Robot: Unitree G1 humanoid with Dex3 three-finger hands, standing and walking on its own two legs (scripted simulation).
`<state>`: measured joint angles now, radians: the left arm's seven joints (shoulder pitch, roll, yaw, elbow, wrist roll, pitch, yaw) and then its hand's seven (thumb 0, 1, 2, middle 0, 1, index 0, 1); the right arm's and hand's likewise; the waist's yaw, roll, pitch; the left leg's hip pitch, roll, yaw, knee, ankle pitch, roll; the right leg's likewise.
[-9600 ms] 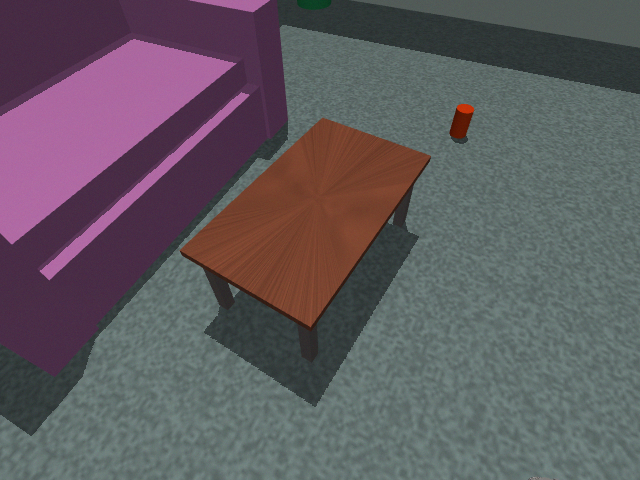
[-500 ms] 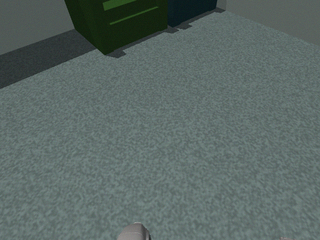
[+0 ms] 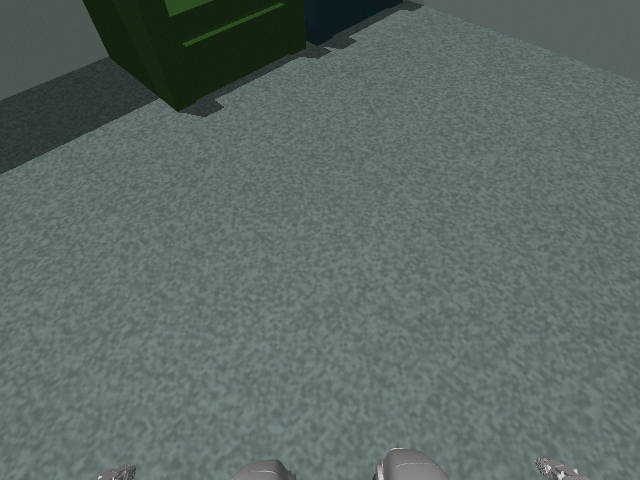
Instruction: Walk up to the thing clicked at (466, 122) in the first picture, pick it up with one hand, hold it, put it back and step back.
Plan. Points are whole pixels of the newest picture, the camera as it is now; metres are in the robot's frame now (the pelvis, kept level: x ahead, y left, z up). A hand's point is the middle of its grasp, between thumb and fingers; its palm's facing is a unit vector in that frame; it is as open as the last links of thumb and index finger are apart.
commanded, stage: walk up
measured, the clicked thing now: out of the picture +0.47 +1.33 -0.68
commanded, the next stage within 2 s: stand in 0.60 s
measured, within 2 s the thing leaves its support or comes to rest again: neither
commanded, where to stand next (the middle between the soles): +0.08 +0.00 m, yaw +1 degrees
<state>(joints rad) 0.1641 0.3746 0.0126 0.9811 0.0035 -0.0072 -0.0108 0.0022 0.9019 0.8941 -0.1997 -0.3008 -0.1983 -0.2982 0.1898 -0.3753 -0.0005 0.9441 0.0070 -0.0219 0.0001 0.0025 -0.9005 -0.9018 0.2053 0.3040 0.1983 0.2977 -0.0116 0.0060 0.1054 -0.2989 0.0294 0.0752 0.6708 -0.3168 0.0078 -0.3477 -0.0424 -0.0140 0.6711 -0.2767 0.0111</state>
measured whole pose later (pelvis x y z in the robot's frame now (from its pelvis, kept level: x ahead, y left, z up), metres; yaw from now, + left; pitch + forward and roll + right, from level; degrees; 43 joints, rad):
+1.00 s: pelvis +0.03 -0.02 +0.03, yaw +1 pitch -2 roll +0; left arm 0.08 0.35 0.00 1.16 0.00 -0.01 0.00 0.00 0.90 0.89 -0.20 -0.30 -0.20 -0.30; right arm 0.08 -0.34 0.00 1.16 -0.02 -0.01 0.01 0.00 -0.90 -0.90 0.21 0.30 0.20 0.30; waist -0.01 0.01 0.05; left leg -0.10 0.04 0.06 0.31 -0.17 -0.02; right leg -0.15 -0.02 -0.04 0.33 -0.15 0.00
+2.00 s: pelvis +0.01 -0.01 -0.01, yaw +19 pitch -2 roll +2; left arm 0.04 0.41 0.09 0.78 0.04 0.08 -0.07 0.00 0.90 0.89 -0.20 -0.30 -0.20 -0.30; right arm 0.30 -0.42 -0.10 0.83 -0.04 0.00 0.01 0.00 -0.90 -0.90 0.21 0.30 0.20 0.30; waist -0.01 -0.12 0.13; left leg -0.33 0.00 0.05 0.67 -0.30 0.00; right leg -0.35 -0.20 -0.19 0.86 -0.50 0.00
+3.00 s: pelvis +0.05 -0.08 -0.02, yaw +61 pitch -3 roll +0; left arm 0.27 0.41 0.06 0.80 0.03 0.00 -0.01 0.00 0.90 0.89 -0.20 -0.30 -0.20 -0.30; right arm 0.22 -0.42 -0.05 0.76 -0.02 0.02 -0.02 0.00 -0.90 -0.90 0.21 0.30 0.20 0.30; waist 0.03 0.01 0.11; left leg -0.49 -0.08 -0.15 1.00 -0.48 0.01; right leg -0.38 -0.06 -0.06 0.82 -0.39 -0.01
